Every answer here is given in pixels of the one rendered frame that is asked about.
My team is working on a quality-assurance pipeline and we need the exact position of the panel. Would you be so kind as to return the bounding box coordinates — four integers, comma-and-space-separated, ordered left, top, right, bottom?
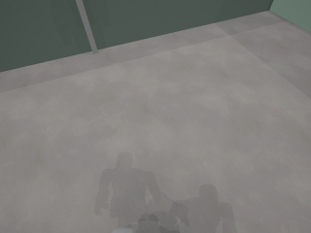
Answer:
75, 0, 98, 54

